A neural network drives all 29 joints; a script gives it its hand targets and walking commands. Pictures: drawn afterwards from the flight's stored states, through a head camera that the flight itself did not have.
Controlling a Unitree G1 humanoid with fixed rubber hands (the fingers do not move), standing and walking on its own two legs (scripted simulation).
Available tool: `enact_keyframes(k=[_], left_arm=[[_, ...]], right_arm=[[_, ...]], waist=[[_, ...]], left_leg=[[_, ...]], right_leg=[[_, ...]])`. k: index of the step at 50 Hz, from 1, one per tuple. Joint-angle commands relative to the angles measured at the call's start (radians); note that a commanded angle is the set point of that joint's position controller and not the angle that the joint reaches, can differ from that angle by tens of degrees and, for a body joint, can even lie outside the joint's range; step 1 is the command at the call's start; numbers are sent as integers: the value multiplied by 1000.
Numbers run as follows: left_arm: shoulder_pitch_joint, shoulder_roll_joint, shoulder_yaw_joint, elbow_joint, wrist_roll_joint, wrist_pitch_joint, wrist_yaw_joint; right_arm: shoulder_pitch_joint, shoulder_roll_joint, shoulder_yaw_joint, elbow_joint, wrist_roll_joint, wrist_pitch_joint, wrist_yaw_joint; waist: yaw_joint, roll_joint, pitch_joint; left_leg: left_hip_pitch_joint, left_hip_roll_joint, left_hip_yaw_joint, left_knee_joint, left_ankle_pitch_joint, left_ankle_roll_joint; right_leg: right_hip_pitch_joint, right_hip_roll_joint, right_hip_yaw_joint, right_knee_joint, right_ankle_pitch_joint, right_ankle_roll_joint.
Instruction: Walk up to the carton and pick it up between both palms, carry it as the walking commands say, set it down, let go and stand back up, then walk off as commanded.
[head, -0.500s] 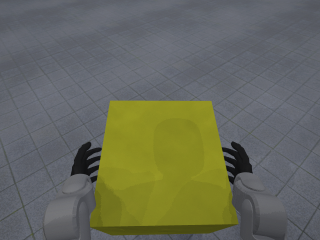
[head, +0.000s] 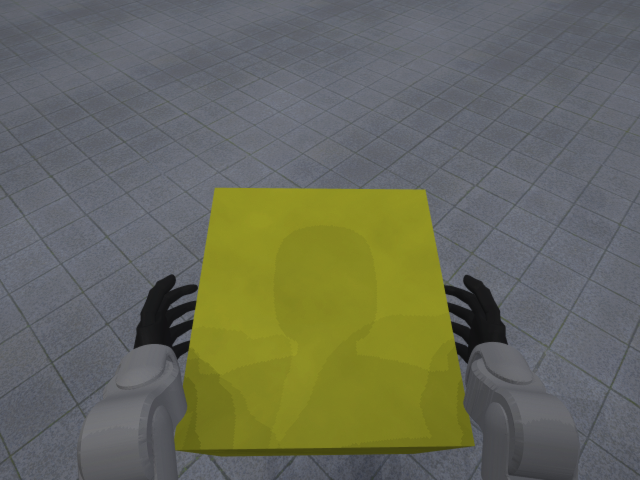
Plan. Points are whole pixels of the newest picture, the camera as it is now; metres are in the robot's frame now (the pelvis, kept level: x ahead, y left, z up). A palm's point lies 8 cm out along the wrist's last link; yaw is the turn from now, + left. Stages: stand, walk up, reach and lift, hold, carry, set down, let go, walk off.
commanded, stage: carry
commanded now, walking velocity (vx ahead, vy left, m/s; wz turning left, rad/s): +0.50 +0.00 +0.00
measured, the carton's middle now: (319, 327) +0.31 -0.01 +0.01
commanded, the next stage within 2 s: none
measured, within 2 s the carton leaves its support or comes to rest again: neither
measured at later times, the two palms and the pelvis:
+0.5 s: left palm (208, 157) +0.59 +0.16 +0.09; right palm (411, 152) +0.59 -0.17 +0.08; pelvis +0.34 +0.00 -0.02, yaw +0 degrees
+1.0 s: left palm (248, 60) +0.91 +0.12 +0.10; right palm (400, 57) +0.93 -0.22 +0.09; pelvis +0.68 -0.07 +0.01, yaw +3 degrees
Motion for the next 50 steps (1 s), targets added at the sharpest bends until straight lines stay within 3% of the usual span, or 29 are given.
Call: enact_keyframes(k=[1,2,3,4,5,6,8,10,13,17,19,21,22,23,24,25,27,28,31,36,38,40,41,42,43,45,46,48,50], left_arm=[[-360,-813,-703,-37,-363,18,-217],[-358,-799,-696,-23,-361,27,-216],[-342,-783,-688,-4,-351,33,-214],[-339,-768,-680,19,-352,33,-212],[-354,-781,-677,16,-371,33,-217],[-395,-805,-690,-4,-382,32,-221],[-432,-874,-720,-10,-403,21,-232],[-452,-895,-736,-17,-422,11,-246],[-428,-871,-740,-12,-427,10,-251],[-404,-813,-723,-26,-415,21,-242],[-398,-784,-708,-21,-402,30,-234],[-405,-763,-697,-12,-388,41,-228],[-423,-746,-696,-12,-379,47,-226],[-430,-734,-695,-13,-376,55,-229],[-432,-740,-693,-14,-380,56,-230],[-442,-760,-698,3,-382,54,-232],[-456,-846,-711,25,-393,38,-244],[-452,-894,-718,26,-396,22,-246],[-397,-930,-713,28,-373,-8,-235],[-377,-870,-721,-38,-369,-2,-218],[-375,-832,-717,-38,-369,14,-215],[-358,-806,-705,-10,-367,32,-212],[-339,-792,-696,9,-357,36,-211],[-344,-780,-688,32,-358,35,-210],[-359,-798,-687,26,-380,34,-217],[-421,-866,-714,3,-394,25,-225],[-427,-899,-727,2,-405,17,-232],[-444,-916,-740,-6,-422,7,-246],[-426,-897,-744,2,-424,7,-250]], right_arm=[[-375,812,720,-41,380,23,251],[-366,798,714,-35,372,30,249],[-395,774,712,-46,370,39,249],[-389,753,714,-62,369,50,249],[-399,774,721,-42,369,50,250],[-411,815,717,-18,374,45,248],[-403,870,706,13,369,27,252],[-416,890,704,9,361,8,251],[-403,884,698,16,345,-2,240],[-401,843,700,-6,350,11,231],[-408,818,694,-8,354,22,231],[-398,801,683,7,360,32,231],[-378,797,672,22,361,37,230],[-372,773,664,30,352,43,228],[-390,777,660,48,361,43,231],[-429,813,679,33,379,43,236],[-447,880,690,29,384,23,248],[-465,913,704,12,399,11,255],[-445,935,726,-16,413,-7,264],[-410,862,725,-60,403,1,260],[-386,822,716,-48,386,16,254],[-370,788,705,-39,372,32,249],[-397,766,704,-48,371,41,250],[-392,751,709,-63,371,51,251],[-407,776,720,-44,373,49,252],[-424,852,714,-12,381,35,254],[-417,878,711,1,379,24,257],[-427,896,710,-2,370,6,257],[-413,892,702,7,355,-2,248]], waist=[[38,98,-187],[45,52,-224],[73,-47,-248],[69,-311,-301],[56,-325,-297],[52,-196,-293],[49,-81,-257],[47,-125,-200],[53,-158,-164],[52,-197,-140],[44,-186,-130],[14,-97,-206],[-4,-41,-267],[-12,115,-296],[2,294,-315],[5,194,-314],[8,23,-264],[12,18,-241],[16,70,-228],[14,156,-167],[23,142,-174],[44,62,-247],[74,-39,-279],[67,-318,-325],[55,-326,-321],[51,-109,-296],[50,-82,-266],[48,-135,-207],[51,-161,-178]], left_leg=[[-4,155,-26,79,387,43],[-75,112,22,232,402,21],[-225,71,36,450,313,-9],[-452,-24,3,723,5,-42],[-587,-35,-111,871,-191,-14],[-624,15,-191,937,-169,2],[-621,67,-223,849,-57,9],[-543,51,-166,675,-20,3],[-495,26,-104,470,-11,-1],[-409,-37,-10,249,129,-1],[-339,-56,33,182,184,4],[-55,-67,62,116,242,15],[136,-8,-65,136,189,45],[223,211,-450,34,65,118],[362,345,-741,-77,105,233],[347,368,-674,-57,247,245],[214,347,-510,-43,356,223],[176,321,-436,-67,366,193],[105,263,-262,-109,306,153],[104,206,-122,-92,328,94],[77,185,-59,3,436,59],[-46,111,35,277,470,14],[-215,69,38,501,356,-12],[-466,-36,-2,779,-21,-42],[-592,-35,-122,933,-202,-11],[-622,50,-223,961,-109,12],[-603,73,-223,858,-65,11],[-521,54,-160,664,-39,7],[-494,33,-115,524,-54,4]], right_leg=[[264,56,-91,-103,124,-18],[412,61,-97,-111,104,-30],[548,-51,78,-164,-38,-73],[683,-270,504,-283,-105,-192],[729,-334,614,-306,33,-233],[711,-325,539,-257,176,-220],[634,-292,389,-243,210,-169],[544,-242,248,-284,165,-132],[499,-225,156,-328,142,-146],[496,-178,49,-306,232,-113],[497,-174,17,-258,277,-89],[412,-123,-64,-32,377,-41],[278,-101,-43,138,310,-17],[110,-16,-33,394,79,17],[-157,96,19,588,-317,29],[-204,18,146,685,-318,7],[-199,-55,198,623,-227,1],[-177,-78,190,513,-215,9],[-66,-36,87,265,-176,16],[12,31,-28,-8,29,1],[134,56,-68,-83,104,-11],[422,70,-98,-120,113,-35],[570,-51,91,-168,-31,-82],[714,-273,515,-270,-55,-208],[749,-338,608,-279,105,-248],[667,-314,457,-218,272,-218],[622,-289,377,-235,238,-178],[535,-242,242,-281,186,-141],[508,-238,188,-319,175,-154]])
